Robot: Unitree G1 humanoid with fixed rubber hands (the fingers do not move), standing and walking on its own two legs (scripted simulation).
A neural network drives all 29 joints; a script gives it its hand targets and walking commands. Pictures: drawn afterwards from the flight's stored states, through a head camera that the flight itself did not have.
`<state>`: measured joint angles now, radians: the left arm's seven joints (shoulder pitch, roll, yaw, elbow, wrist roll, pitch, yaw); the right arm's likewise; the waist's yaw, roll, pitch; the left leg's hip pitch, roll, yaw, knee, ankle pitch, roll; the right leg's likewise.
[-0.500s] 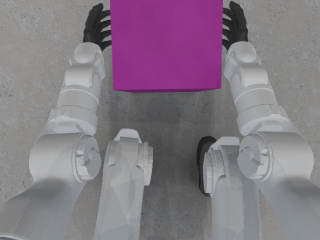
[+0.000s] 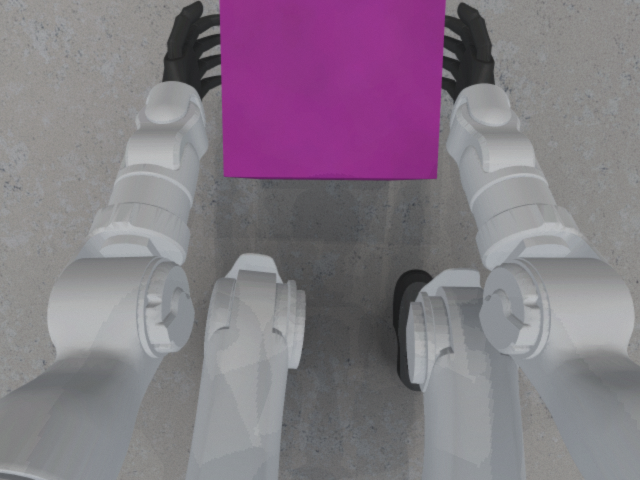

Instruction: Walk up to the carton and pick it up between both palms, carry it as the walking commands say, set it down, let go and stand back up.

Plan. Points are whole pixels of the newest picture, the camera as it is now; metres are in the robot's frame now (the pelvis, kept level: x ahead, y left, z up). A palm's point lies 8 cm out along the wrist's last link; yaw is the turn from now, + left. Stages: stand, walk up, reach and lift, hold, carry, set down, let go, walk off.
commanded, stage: set down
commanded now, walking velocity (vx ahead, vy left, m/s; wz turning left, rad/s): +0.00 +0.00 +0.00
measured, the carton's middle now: (328, 99) +0.50 +0.03 -0.26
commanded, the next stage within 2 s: let go in 1.78 s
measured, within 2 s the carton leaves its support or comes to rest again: neither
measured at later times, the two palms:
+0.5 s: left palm (153, 79) +0.50 +0.22 -0.18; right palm (491, 92) +0.51 -0.14 -0.18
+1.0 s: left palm (69, 25) +0.50 +0.23 -0.05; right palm (580, 45) +0.51 -0.15 -0.05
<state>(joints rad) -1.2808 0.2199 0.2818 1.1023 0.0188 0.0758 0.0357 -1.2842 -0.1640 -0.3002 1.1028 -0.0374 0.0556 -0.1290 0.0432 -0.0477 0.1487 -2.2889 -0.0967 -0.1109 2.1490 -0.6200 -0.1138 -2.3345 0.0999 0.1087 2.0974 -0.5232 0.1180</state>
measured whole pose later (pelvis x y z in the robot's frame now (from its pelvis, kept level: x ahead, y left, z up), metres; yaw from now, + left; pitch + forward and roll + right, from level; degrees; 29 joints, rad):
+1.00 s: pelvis +0.00 +0.00 +0.08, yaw +1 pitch +47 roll +0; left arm -1.11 0.32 0.20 0.92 -0.10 0.07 0.04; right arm -1.09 -0.21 -0.19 0.87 0.09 0.08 -0.14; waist 0.02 -0.03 -0.03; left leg -2.14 -0.06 -0.09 1.88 -0.57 -0.08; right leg -2.17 0.06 0.10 1.83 -0.49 0.10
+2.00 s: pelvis +0.06 +0.00 +0.30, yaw +0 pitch +45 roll +0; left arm -0.73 0.21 0.34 0.73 0.09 0.06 -0.09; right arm -0.70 -0.09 -0.26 0.64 -0.13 0.10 -0.05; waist 0.02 -0.02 -0.13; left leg -1.41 0.00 -0.08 0.95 -0.32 -0.05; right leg -1.44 0.02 0.09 0.92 -0.26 0.05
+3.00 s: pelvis +0.13 +0.00 +0.39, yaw +1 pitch -4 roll +0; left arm 0.20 0.22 0.03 0.41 0.03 0.14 -0.07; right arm 0.22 -0.22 -0.05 0.42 -0.01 0.13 0.07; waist 0.00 0.00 0.12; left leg -0.06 0.01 -0.08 0.41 -0.28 -0.03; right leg -0.09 -0.01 0.07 0.41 -0.25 0.03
